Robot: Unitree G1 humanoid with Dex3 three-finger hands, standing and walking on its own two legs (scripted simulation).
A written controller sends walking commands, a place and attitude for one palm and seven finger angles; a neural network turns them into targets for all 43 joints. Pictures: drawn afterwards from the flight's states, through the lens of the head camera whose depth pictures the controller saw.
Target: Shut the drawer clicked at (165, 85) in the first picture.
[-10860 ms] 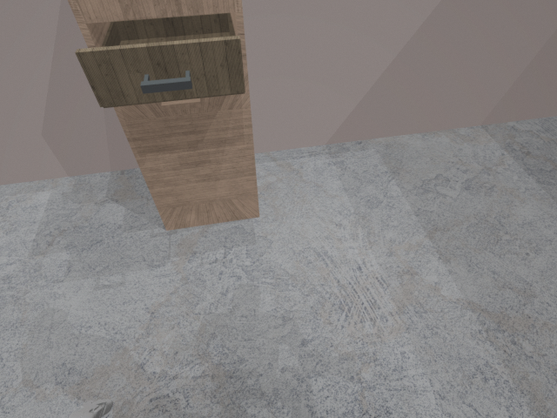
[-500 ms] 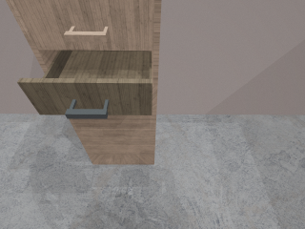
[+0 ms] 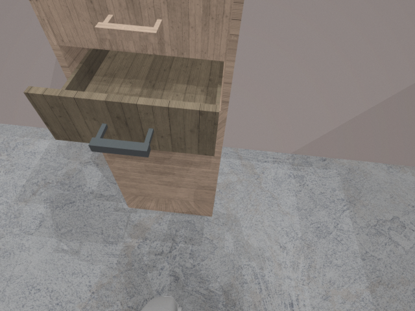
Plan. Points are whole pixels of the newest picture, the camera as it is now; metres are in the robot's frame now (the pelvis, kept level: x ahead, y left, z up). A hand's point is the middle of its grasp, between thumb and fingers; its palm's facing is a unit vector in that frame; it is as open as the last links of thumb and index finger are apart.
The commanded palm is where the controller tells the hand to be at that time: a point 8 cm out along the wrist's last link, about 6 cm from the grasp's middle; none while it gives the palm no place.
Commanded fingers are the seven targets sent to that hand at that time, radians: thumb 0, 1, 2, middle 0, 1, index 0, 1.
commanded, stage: come to a stop and stand still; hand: left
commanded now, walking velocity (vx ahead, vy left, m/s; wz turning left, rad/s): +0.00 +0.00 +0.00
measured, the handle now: (123, 139) +0.42 +0.22 +0.06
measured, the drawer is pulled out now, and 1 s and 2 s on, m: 0.17 0.17 0.17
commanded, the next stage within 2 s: look again from close up in 1.00 s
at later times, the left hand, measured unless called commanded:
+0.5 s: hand out of the picture -0.05 +0.21 -0.17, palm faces -0.01 -0.98 -0.19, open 7.4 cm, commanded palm none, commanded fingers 0.00 0.90 0.90 -0.20 -0.30 -0.20 -0.30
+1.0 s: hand out of the picture -0.08 +0.17 -0.17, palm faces +0.00 -0.99 -0.15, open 7.4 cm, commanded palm none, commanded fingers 0.00 0.90 0.90 -0.20 -0.30 -0.20 -0.30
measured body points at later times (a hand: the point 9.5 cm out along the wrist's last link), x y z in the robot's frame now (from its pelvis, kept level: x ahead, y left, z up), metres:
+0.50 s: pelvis -0.03 +0.05 +0.01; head -0.01 +0.04 +0.46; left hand -0.05 +0.26 -0.15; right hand -0.01 -0.18 -0.15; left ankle +0.01 +0.12 -0.73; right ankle -0.09 -0.07 -0.73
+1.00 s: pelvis -0.04 +0.02 +0.01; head -0.03 +0.02 +0.46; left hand -0.08 +0.22 -0.15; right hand -0.09 -0.17 -0.15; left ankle +0.01 +0.12 -0.73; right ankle -0.09 -0.07 -0.73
